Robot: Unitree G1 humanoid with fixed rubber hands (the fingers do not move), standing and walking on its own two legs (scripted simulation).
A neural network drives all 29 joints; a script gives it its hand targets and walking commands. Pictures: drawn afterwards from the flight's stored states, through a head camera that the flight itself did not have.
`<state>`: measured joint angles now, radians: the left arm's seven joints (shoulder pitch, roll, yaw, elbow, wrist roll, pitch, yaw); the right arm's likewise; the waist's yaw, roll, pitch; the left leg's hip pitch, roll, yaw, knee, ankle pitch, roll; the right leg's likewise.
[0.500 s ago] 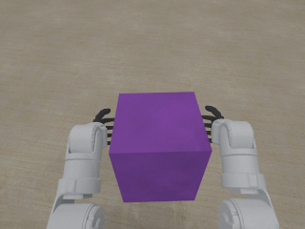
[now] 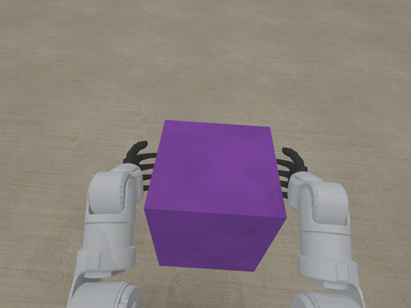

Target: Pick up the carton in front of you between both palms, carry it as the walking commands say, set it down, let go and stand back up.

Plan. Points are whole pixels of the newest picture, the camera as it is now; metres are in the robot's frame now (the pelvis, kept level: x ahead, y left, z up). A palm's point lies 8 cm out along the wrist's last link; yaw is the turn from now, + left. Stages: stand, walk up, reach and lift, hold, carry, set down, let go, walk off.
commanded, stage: carry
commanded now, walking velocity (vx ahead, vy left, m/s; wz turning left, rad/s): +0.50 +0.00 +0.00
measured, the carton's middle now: (211, 199) +0.36 -0.02 +0.02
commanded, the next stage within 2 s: none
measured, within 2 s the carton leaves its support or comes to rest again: neither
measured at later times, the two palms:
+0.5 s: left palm (149, 124) +0.53 +0.12 +0.08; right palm (271, 119) +0.55 -0.17 +0.07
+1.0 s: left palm (151, 98) +0.63 +0.13 +0.07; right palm (263, 99) +0.63 -0.17 +0.08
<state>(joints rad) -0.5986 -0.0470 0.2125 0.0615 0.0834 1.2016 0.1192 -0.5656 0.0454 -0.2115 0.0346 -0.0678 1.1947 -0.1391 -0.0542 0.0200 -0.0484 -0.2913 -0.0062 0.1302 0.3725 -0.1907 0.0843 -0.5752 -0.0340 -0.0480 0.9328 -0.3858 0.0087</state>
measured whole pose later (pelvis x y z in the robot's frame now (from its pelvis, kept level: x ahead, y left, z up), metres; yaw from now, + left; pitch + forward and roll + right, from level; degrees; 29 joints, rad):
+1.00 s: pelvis +0.37 -0.02 -0.02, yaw +0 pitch +4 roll +0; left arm -0.18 -0.14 0.12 -0.26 0.14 1.23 0.09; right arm -0.18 0.14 -0.12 -0.26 -0.13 1.23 -0.08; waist -0.01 -0.01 -0.16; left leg -0.37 0.06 0.20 0.59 -0.29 0.03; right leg -0.19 -0.06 -0.14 0.56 -0.43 0.01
